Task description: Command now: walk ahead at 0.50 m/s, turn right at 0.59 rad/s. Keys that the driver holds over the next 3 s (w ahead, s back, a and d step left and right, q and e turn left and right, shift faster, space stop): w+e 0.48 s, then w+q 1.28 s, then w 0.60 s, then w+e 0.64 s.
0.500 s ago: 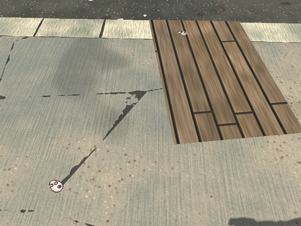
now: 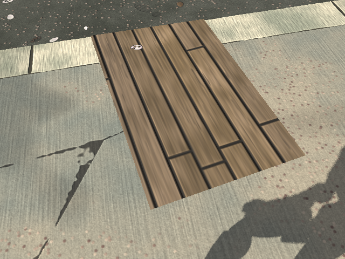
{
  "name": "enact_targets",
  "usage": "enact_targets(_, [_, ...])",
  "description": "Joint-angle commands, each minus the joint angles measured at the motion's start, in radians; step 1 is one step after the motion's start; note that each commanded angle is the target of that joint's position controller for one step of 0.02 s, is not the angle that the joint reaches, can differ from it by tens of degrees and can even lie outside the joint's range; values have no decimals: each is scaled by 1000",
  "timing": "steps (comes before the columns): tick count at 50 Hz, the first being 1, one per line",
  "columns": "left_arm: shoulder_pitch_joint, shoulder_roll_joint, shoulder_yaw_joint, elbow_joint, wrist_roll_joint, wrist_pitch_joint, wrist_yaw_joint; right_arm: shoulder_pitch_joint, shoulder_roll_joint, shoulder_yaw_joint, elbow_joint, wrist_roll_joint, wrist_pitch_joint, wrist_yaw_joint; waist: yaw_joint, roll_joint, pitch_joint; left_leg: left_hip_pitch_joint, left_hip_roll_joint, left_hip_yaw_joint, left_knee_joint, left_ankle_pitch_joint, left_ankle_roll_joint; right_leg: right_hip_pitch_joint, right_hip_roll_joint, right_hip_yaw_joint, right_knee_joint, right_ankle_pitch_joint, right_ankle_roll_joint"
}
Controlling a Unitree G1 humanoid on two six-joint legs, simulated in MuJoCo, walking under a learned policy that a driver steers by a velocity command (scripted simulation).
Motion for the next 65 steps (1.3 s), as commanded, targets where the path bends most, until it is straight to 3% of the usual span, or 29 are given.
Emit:
enact_targets(1, [-13, 176, 43, -78, -6, -22, 25, -21, -63, -16, -63, -16, 9, -7, -28, -40, -67, -56, -8, 2, -174, 149, -40, 52, -246, 249, -180, 249, -172])
enact_targets(5, [33, 179, 45, -65, -9, -13, 35, -152, -38, -1, -105, -5, -2, 5, 23, -97, -38, 26, -72, 15, -462, 371, -39, 9, -195, 214, -167, 114, -110])
enact_targets(9, [83, 172, 46, -40, -16, -6, 37, -209, -70, -5, -143, 8, -16, 20, 43, -117, -32, 54, -92, -12, -566, 360, -18, 87, -232, 298, -93, 69, -95])
enact_targets(12, [74, 175, 48, -44, -11, 9, 47, -164, -105, -17, -142, 10, -34, 29, 12, -152, -45, 122, -104, -13, -601, 230, 11, 151, -260, 375, -2, 117, -80])
enact_targets(14, [44, 133, 31, -64, -7, 14, 45, 21, -150, -42, -98, -3, -46, 21, -83, -151, -153, 406, -81, -9, -635, 221, 67, 104, -181, 342, 190, 228, -33])
enact_targets(15, [45, 82, 9, -89, 11, 12, 42, 192, -208, -56, -84, -14, -45, 12, -147, -40, -309, 687, 95, -181, -607, 162, 127, -41, -111, 252, 478, 67, 9])
enact_targets(16, [211, 20, -9, -115, -23, 0, 39, 268, -277, -73, -49, -21, -29, 16, -63, 332, -414, 997, 316, -677, -709, -30, 302, -421, 17, 152, 800, -443, 78])
enact_targets(17, [201, 137, 7, -85, -41, 0, 44, 240, -173, -52, -66, 6, -24, 20, -89, 221, -350, 961, 318, -739, -759, -252, 284, -546, -72, 182, 931, -418, 85])
enact_targets(18, [81, 195, 23, -98, -33, 6, 44, 190, -103, -33, -83, 9, -16, 14, -118, 118, -218, 829, 271, -556, -773, -237, 231, -573, -110, 157, 950, -320, 89])
enact_targets(19, [21, 187, 25, -111, -20, 10, 46, 136, -89, -25, -89, -1, -8, 13, -99, 48, -141, 691, 226, -419, -790, -108, 201, -533, -149, 124, 925, -244, 92])
enact_targets(21, [-9, 152, 27, -132, -14, 15, 35, 96, -59, -13, -77, -15, -4, 9, -57, 69, -67, 525, 158, -249, -838, 61, 180, -460, -202, 120, 843, -168, 87])
enact_targets(23, [-1, 107, 18, -143, -24, 26, 29, 103, -64, -17, -61, -7, -12, 8, -44, 87, -57, 485, 143, -153, -883, 136, 190, -443, -220, 94, 800, -151, 89])
enact_targets(27, [-65, 63, -2, -178, -6, 23, 29, 154, -108, -27, -19, 0, -18, 15, -43, 38, -44, 481, 145, -66, -924, 293, 236, -469, -215, 93, 619, -47, 102])
enact_targets(31, [-215, 44, -21, -208, 0, -7, 5, 183, -136, -24, -5, 27, 5, 15, -82, 32, -8, 463, 84, 15, -916, 338, 210, -382, -193, -7, 327, 132, 108])
enact_targets(35, [-308, 73, -15, -242, -15, -25, -16, 269, -172, -29, 24, 36, 27, 13, -102, 65, 0, 541, 132, -43, -855, 331, 192, -316, -150, -16, 177, 99, 104])
enact_targets(38, [-138, 146, 23, -195, -8, -34, -9, 257, -175, -26, 32, 38, 41, 6, 17, 78, -94, 524, 105, -26, -653, 511, 141, -14, -103, -37, 67, 82, 52])
enact_targets(39, [14, 200, 47, -161, 7, -33, 3, 253, -132, -10, 20, 26, 36, 6, 88, 57, -210, 403, 51, 15, -446, 449, 103, 244, -174, 19, 105, 113, 11])
enact_targets(40, [149, 299, 70, -152, 37, -22, 19, 305, -24, 22, -19, 3, 21, 9, 103, -158, -384, 54, -66, 85, -61, 69, 31, 624, -453, 359, 126, 90, -99])
enact_targets(41, [172, 271, 60, -143, 33, -16, 16, 336, -29, 26, -22, 26, 7, 10, 97, -292, -490, -99, -119, -20, 146, -326, 22, 656, -559, 670, -19, -50, -181])
enact_targets(42, [124, 199, 37, -139, 21, -16, 13, 278, -120, -4, -26, 53, 8, 11, 94, -202, -334, -187, -66, -56, 232, -276, 26, 544, -518, 560, -48, -124, -148])
enact_targets(44, [3, 122, 11, -129, 9, -23, 8, 197, -107, -7, -44, 41, 22, 7, 37, -140, -148, -171, 2, -21, 183, -125, 28, 290, -431, 321, -117, -82, -101])
enact_targets(46, [-81, 89, 7, -118, 16, -39, 4, 225, -77, -13, -35, 33, 52, 5, -27, -161, -79, -64, 37, -33, 121, -39, 17, 124, -384, 182, -197, 3, -80])
enact_targets(49, [-101, 105, 20, -89, 24, -59, 13, 197, -39, -10, -56, 30, 79, 4, -53, -110, -39, -76, 38, -40, 69, 50, -2, 78, -386, 55, -251, 142, -90])
enact_targets(55, [-48, 166, 43, -39, 18, -49, 37, 20, -10, 5, -120, 19, 73, 39, 0, -68, 11, -68, 16, 22, -267, 299, 9, 132, -369, -140, -265, 178, -57])
enact_targets(59, [-4, 201, 59, -5, -6, -28, 39, -77, -30, 4, -172, 20, 77, 58, 27, -64, 45, -84, 2, 66, -379, 224, 51, 251, -407, -184, -223, 190, -33])
enact_targets(61, [-4, 223, 66, 4, -16, -14, 40, -79, -49, -5, -191, 19, 79, 64, 11, -78, 30, -41, -33, 112, -405, 126, 86, 303, -416, -208, -141, 374, -15])
enact_targets(63, [-27, 249, 71, 2, -26, 4, 42, 61, -97, -35, -171, 23, 83, 60, -81, -93, -70, 178, -124, 185, -436, 62, 134, 301, -388, -253, 100, 713, 18])
enact_targets(64, [-21, 226, 60, -1, -26, 9, 43, 230, -161, -72, -123, 27, 86, 48, -161, -67, -162, 433, -182, 191, -482, 109, 171, 204, -340, -282, 331, 713, 55])
enact_targets(65, [6, 156, 33, -27, 14, 1, 46, 354, -273, -106, -99, 32, 96, 25, -181, 113, -240, 713, 0, -111, -507, 169, 243, -77, -280, -287, 680, 233, 115])
Next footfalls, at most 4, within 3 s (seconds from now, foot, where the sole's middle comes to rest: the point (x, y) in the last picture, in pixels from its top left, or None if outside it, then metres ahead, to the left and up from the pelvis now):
0.30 left None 0.36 0.14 -0.78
0.78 right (243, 237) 0.54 -0.20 -0.78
1.28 left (183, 168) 0.85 0.03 -0.78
1.78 right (212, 115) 1.16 -0.11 -0.78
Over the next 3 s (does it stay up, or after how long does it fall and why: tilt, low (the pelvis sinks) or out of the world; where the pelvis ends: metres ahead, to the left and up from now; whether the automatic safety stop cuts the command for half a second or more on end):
stays up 1.64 0.19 -0.01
